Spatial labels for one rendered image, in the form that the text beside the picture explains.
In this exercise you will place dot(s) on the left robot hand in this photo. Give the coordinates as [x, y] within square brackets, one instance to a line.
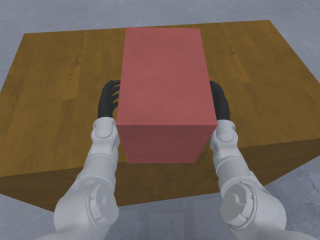
[106, 105]

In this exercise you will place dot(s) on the right robot forearm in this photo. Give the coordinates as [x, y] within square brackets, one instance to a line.
[229, 164]

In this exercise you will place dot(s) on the left robot forearm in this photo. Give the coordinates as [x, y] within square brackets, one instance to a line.
[101, 162]

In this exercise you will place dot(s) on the robot right upper arm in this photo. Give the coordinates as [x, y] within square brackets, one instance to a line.
[252, 214]

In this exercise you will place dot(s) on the carton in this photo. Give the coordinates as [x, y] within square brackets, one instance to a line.
[165, 110]

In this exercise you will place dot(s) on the robot left upper arm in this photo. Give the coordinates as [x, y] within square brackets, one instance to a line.
[85, 214]

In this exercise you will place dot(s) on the pedestal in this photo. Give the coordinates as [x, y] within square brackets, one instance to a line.
[50, 98]

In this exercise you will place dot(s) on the right robot hand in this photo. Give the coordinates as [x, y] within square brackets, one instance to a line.
[220, 102]

